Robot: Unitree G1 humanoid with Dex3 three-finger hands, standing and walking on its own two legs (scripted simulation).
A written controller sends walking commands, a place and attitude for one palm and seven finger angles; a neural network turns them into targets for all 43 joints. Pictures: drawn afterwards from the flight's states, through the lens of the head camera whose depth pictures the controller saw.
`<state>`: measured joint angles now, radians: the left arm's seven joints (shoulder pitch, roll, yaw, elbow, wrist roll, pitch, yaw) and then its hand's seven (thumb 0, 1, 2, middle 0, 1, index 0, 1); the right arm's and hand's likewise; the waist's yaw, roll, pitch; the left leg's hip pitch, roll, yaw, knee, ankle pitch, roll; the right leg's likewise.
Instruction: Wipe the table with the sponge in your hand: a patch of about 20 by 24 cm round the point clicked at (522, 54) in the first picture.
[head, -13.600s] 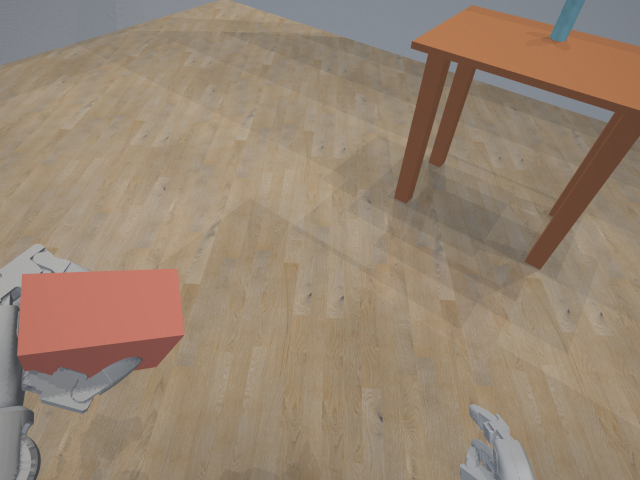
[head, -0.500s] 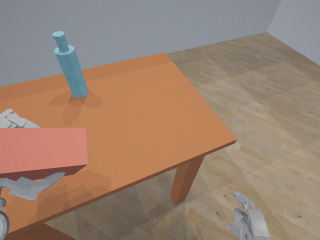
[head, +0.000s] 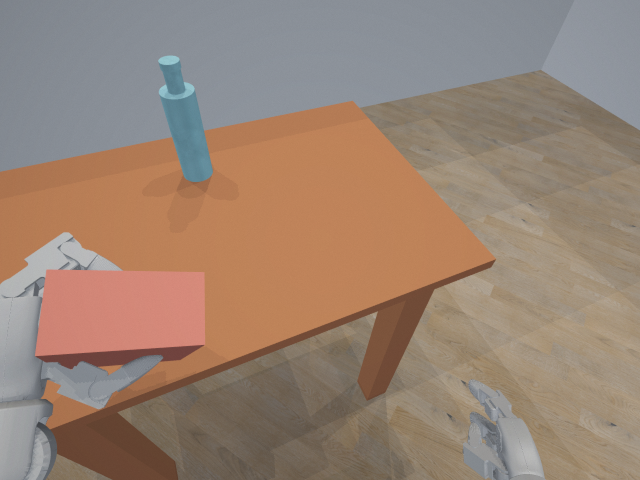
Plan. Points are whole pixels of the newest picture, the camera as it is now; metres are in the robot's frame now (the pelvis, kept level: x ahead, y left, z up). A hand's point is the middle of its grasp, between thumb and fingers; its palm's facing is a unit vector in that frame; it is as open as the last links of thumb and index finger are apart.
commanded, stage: come to a stop and stand still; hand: left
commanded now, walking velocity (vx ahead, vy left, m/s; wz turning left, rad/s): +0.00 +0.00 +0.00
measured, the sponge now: (148, 323) +0.23 +0.18 +0.14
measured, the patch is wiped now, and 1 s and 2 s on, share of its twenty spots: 0.00 0.00 0.00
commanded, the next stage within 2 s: look again from close up in 1.46 s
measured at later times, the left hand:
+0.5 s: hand out of the picture +0.18 +0.32 +0.17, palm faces +0.46 -0.80 -0.38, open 10.0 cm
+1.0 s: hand (21, 301) +0.23 +0.29 +0.17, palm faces +0.44 -0.82 -0.37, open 10.0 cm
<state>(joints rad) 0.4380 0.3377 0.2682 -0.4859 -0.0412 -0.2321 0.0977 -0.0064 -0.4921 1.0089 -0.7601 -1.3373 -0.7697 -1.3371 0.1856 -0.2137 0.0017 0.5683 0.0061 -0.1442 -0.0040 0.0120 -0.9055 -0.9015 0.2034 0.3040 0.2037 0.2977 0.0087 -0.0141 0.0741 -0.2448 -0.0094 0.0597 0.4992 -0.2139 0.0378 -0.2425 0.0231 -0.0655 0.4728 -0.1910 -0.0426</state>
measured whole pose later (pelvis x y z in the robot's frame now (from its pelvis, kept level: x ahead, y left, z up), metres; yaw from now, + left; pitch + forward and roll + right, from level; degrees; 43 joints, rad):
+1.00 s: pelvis +0.02 +0.03 +0.01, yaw +4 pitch -1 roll -1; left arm 0.40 0.36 0.35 -0.46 -0.02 -0.22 0.10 -0.01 -0.49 1.01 -0.76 -1.34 -0.77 -1.34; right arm 0.19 -0.19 0.03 0.57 0.00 -0.15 -0.01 0.01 -0.90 -0.90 0.21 0.30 0.21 0.30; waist 0.03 -0.04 0.05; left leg -0.20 -0.03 0.08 0.42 -0.20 0.07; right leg -0.17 0.04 0.02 0.38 -0.19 -0.01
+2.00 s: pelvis +0.03 +0.02 +0.01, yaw +4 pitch +0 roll -1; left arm 0.44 0.37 0.34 -0.45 -0.05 -0.16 0.11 -0.01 -0.50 1.02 -0.76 -1.34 -0.77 -1.34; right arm 0.20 -0.20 0.02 0.58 0.01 -0.11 -0.05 0.01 -0.90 -0.90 0.20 0.30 0.20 0.30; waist 0.03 -0.01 0.03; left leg -0.20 -0.02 0.08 0.38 -0.18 0.05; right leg -0.18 0.05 0.02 0.36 -0.18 -0.02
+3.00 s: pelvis +0.04 -0.07 +0.00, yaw +4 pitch +0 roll +0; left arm 0.49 0.40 0.38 -0.53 -0.10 -0.12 0.07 -0.01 -0.50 1.02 -0.76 -1.34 -0.77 -1.34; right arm 0.19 -0.20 -0.01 0.54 0.02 -0.04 -0.04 0.01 -0.91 -0.90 0.20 0.30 0.20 0.30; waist 0.00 -0.02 0.04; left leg -0.25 0.10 0.03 0.52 -0.26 -0.02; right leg -0.20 0.17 -0.03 0.43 -0.23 -0.11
